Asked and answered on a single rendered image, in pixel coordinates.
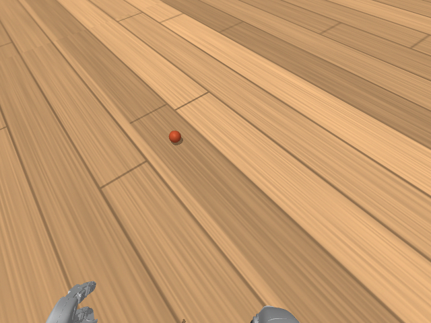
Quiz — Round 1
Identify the left robot hand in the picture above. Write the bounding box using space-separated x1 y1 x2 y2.
46 281 98 323

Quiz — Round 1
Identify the ball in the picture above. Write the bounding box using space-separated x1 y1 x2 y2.
169 131 181 143

